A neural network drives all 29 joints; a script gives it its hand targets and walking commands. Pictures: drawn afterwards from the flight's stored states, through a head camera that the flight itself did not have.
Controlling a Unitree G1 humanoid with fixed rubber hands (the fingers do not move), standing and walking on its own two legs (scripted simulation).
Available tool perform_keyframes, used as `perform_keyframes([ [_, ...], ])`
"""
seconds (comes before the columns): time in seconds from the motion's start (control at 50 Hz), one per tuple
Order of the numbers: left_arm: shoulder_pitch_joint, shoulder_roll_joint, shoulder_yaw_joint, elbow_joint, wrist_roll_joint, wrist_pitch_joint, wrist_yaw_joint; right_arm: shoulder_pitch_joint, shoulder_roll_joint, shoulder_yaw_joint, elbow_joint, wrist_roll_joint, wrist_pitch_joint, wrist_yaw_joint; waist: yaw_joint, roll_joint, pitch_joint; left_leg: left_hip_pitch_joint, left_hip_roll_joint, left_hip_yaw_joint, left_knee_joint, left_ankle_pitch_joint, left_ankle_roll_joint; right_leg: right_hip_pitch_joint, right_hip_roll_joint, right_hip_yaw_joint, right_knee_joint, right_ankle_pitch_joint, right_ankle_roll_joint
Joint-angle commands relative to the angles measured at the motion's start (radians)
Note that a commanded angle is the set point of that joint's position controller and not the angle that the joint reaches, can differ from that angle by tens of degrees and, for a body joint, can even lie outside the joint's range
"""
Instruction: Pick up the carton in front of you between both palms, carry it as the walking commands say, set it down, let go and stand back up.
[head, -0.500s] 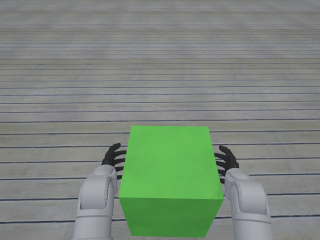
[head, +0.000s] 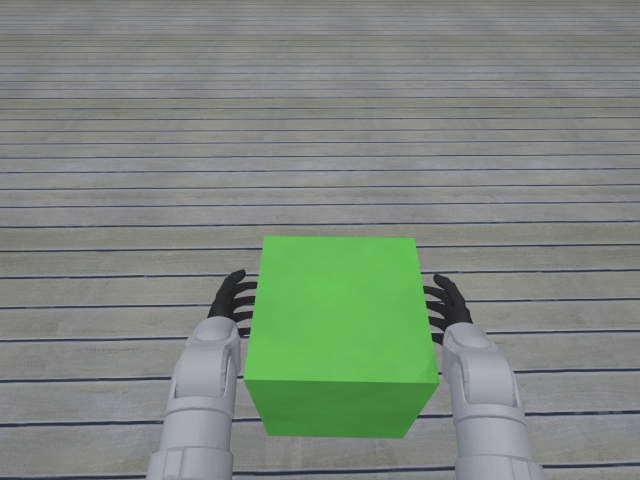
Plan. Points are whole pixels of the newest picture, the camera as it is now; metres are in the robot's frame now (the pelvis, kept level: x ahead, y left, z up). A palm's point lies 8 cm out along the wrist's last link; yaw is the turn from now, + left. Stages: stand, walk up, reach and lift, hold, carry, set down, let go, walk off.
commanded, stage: carry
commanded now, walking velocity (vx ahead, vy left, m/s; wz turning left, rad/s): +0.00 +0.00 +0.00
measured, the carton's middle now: (337, 342) +0.32 +0.00 -0.04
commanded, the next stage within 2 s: hold in 0.30 s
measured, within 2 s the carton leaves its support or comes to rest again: neither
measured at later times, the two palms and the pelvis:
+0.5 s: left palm (229, 332) +0.28 +0.14 +0.04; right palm (466, 339) +0.28 -0.16 +0.05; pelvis +0.00 -0.01 +0.01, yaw -1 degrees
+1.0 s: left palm (235, 325) +0.29 +0.13 +0.05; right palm (478, 344) +0.27 -0.17 +0.05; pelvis -0.01 +0.00 +0.01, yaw -4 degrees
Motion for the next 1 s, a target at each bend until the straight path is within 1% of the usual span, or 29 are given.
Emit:
perform_keyframes([
  [0.0, -0.408, -0.891, -0.55, -0.066, -0.242, -0.014, -0.22, -0.416, 0.884, 0.546, -0.07, 0.243, -0.01, 0.225, -0.001, 0.009, -0.256, 0.177, 0.116, -0.133, -0.059, 0.131, -0.006, 0.021, -0.102, 0.099, -0.084, 0.117, -0.021],
  [0.12, -0.432, -0.888, -0.552, -0.08, -0.25, -0.014, -0.22, -0.436, 0.882, 0.549, -0.084, 0.249, -0.011, 0.223, -0.002, 0.008, -0.232, 0.165, 0.114, -0.135, -0.064, 0.108, -0.007, 0.01, -0.103, 0.103, -0.092, 0.102, -0.022],
  [0.28, -0.423, -0.886, -0.549, -0.075, -0.248, -0.013, -0.22, -0.432, 0.882, 0.551, -0.082, 0.249, -0.01, 0.222, -0.001, 0.006, -0.242, 0.171, 0.113, -0.133, -0.059, 0.12, -0.006, 0.019, -0.103, 0.104, -0.089, 0.112, -0.024],
  [0.3, -0.353, -0.914, -0.538, -0.099, -0.256, -0.004, -0.229, -0.363, 0.922, 0.527, -0.069, 0.242, -0.006, 0.234, 0.005, -0.076, -0.132, 0.456, -0.13, -0.256, -0.073, 0.302, 0.0, 0.028, 0.118, 0.217, -0.159, 0.275, -0.038],
  [0.32, -0.365, -0.89, -0.543, -0.119, -0.248, -0.013, -0.225, -0.382, 0.897, 0.523, -0.098, 0.236, -0.027, 0.231, -0.002, -0.058, -0.175, 0.54, -0.111, -0.281, -0.069, 0.288, 0.001, -0.004, 0.092, 0.247, -0.178, 0.25, -0.046],
  [0.34, -0.401, -0.902, -0.549, -0.12, -0.243, -0.013, -0.231, -0.383, 0.898, 0.513, -0.08, 0.214, -0.03, 0.231, -0.008, -0.042, -0.149, 0.485, -0.111, -0.271, -0.078, 0.269, -0.006, 0.043, 0.102, 0.235, -0.183, 0.232, -0.047],
  [0.36, -0.402, -0.912, -0.545, -0.098, -0.238, -0.013, -0.231, -0.401, 0.906, 0.511, -0.079, 0.218, -0.032, 0.233, -0.01, -0.024, -0.146, 0.508, -0.114, -0.274, -0.083, 0.287, -0.008, 0.035, 0.106, 0.234, -0.182, 0.254, -0.041],
  [0.4, -0.385, -0.91, -0.541, -0.096, -0.234, -0.02, -0.224, -0.398, 0.897, 0.506, -0.065, 0.226, -0.038, 0.234, -0.002, -0.006, -0.149, 0.54, -0.115, -0.273, -0.084, 0.317, -0.014, 0.06, 0.111, 0.242, -0.188, 0.277, -0.043],
  [0.46, -0.395, -0.902, -0.53, -0.093, -0.222, -0.023, -0.219, -0.413, 0.886, 0.49, -0.046, 0.222, -0.045, 0.237, 0.002, 0.014, -0.129, 0.553, -0.116, -0.268, -0.095, 0.277, -0.016, 0.053, 0.105, 0.243, -0.202, 0.234, -0.046],
  [0.56, -0.424, -0.909, -0.506, -0.056, -0.209, -0.022, -0.228, -0.452, 0.894, 0.467, -0.003, 0.21, -0.05, 0.247, 0.004, 0.008, -0.078, 0.558, -0.115, -0.263, -0.104, 0.168, -0.014, 0.013, 0.095, 0.246, -0.222, 0.128, -0.052],
  [0.66, -0.468, -0.929, -0.49, -0.011, -0.211, -0.021, -0.251, -0.491, 0.918, 0.45, 0.033, 0.199, -0.053, 0.253, -0.002, -0.021, -0.053, 0.547, -0.113, -0.265, -0.11, 0.072, -0.016, -0.011, 0.084, 0.246, -0.237, 0.043, -0.057],
  [0.68, -0.475, -0.935, -0.489, 0.0, -0.21, -0.021, -0.254, -0.504, 0.922, 0.449, 0.041, 0.199, -0.055, 0.255, -0.002, -0.018, -0.046, 0.553, -0.115, -0.264, -0.108, 0.059, -0.017, -0.027, 0.081, 0.248, -0.239, 0.027, -0.059],
  [0.72, -0.49, -0.94, -0.482, 0.015, -0.21, -0.022, -0.262, -0.517, 0.932, 0.445, 0.052, 0.197, -0.057, 0.258, -0.001, -0.031, -0.045, 0.55, -0.114, -0.267, -0.109, 0.034, -0.019, -0.032, 0.077, 0.248, -0.244, 0.002, -0.061],
  [0.74, -0.497, -0.947, -0.481, 0.024, -0.209, -0.022, -0.264, -0.529, 0.935, 0.444, 0.058, 0.198, -0.058, 0.26, 0.0, -0.024, -0.041, 0.553, -0.116, -0.266, -0.109, 0.024, -0.02, -0.043, 0.076, 0.248, -0.245, -0.009, -0.062],
  [0.76, -0.504, -0.949, -0.48, 0.03, -0.21, -0.022, -0.267, -0.534, 0.939, 0.442, 0.066, 0.198, -0.058, 0.262, 0.0, -0.028, -0.041, 0.549, -0.115, -0.266, -0.11, 0.015, -0.021, -0.041, 0.075, 0.248, -0.247, -0.017, -0.062],
  [0.86, -0.536, -0.972, -0.474, 0.066, -0.21, -0.021, -0.276, -0.57, 0.955, 0.433, 0.095, 0.201, -0.06, 0.272, 0.001, -0.006, -0.047, 0.53, -0.111, -0.272, -0.124, -0.031, -0.027, -0.031, 0.081, 0.243, -0.239, -0.037, -0.059],
  [0.98, -0.551, -0.985, -0.459, 0.099, -0.206, -0.021, -0.279, -0.596, 0.963, 0.423, 0.12, 0.203, -0.057, 0.282, 0.006, 0.008, -0.057, 0.516, -0.104, -0.276, -0.137, -0.032, -0.029, -0.011, 0.089, 0.236, -0.23, -0.02, -0.051],
])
